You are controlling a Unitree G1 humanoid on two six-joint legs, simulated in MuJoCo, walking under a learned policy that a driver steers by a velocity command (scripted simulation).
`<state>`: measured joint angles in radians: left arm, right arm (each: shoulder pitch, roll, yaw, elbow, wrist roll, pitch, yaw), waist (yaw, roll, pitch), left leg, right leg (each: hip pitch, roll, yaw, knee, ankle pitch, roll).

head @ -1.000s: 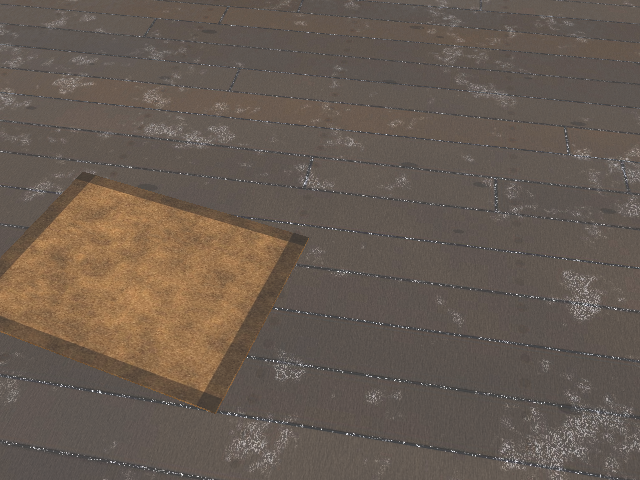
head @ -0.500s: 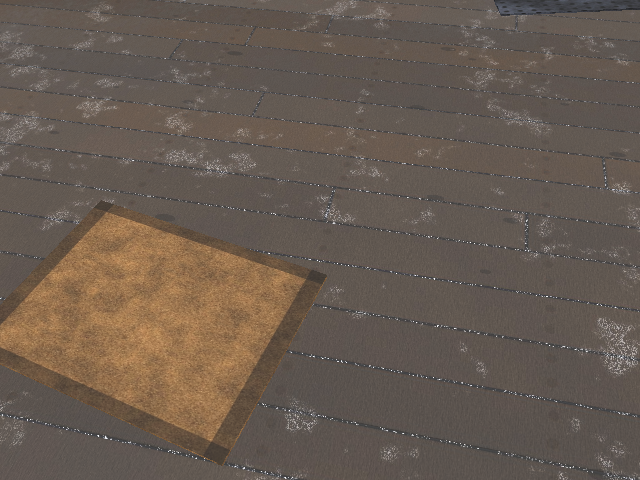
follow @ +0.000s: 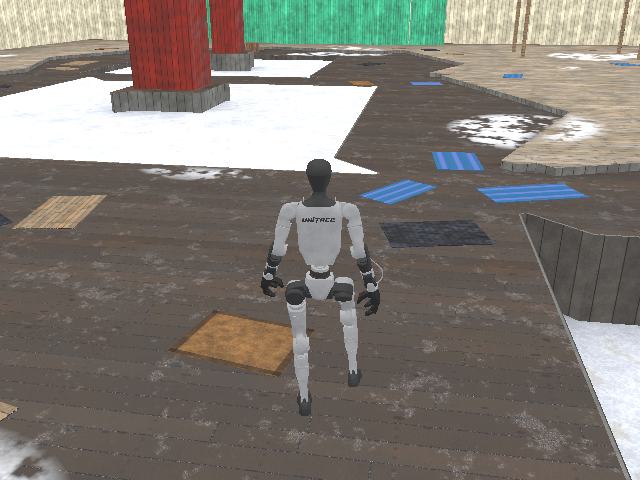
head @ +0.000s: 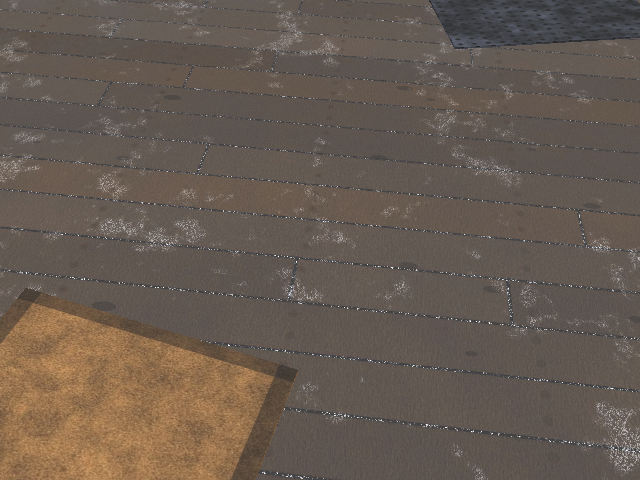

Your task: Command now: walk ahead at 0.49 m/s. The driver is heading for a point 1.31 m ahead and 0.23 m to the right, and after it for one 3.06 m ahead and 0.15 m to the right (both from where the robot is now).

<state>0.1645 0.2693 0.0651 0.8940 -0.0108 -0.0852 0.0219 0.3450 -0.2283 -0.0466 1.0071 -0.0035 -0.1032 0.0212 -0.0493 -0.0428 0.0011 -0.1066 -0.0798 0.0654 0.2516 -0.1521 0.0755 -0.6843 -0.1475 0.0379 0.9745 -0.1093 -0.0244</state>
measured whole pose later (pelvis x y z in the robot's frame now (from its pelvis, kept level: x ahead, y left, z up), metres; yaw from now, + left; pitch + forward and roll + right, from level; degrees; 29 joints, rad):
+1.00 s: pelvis +0.58 +0.00 -0.01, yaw -1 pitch +1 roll +0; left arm 0.25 0.27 0.07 0.94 -0.03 -0.08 0.01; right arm 0.22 -0.24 -0.06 0.94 -0.01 -0.10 0.03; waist -0.01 -0.04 0.03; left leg -0.26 -0.04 0.08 0.39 -0.14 0.07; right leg -0.52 -0.09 0.03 1.14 -0.32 -0.05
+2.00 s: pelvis +1.15 -0.10 -0.01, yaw -24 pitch +2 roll +0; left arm 0.30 0.28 0.06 0.80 0.00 -0.06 0.01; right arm 0.17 -0.26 -0.06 0.81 0.00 -0.11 0.03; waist 0.00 -0.03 0.02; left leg -0.37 -0.04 0.02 0.49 -0.14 0.05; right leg -0.38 0.03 0.07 1.17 -0.44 -0.02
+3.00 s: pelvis +1.26 -0.12 +0.00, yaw +6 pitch +2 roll -2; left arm 0.16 0.33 0.10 0.77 0.00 0.02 0.04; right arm 0.18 -0.28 -0.05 0.65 -0.01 0.02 -0.02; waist 0.00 -0.04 0.03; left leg -0.27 -0.04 -0.05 0.45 -0.20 0.05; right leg -0.53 -0.03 0.02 1.01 -0.34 0.08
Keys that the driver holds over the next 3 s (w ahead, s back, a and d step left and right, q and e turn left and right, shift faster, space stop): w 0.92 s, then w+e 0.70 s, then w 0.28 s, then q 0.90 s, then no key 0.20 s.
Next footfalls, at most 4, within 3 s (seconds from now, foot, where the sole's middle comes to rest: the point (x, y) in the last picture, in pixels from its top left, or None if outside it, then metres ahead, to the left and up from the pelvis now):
0.26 right None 0.35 -0.15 -0.78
0.82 left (274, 418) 0.66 0.09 -0.78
1.38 right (375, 308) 0.95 -0.17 -0.78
1.86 left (327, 214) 1.28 -0.06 -0.78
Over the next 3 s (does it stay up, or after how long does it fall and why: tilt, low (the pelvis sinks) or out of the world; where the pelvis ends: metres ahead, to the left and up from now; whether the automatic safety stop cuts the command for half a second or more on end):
stays up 1.26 -0.12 0.00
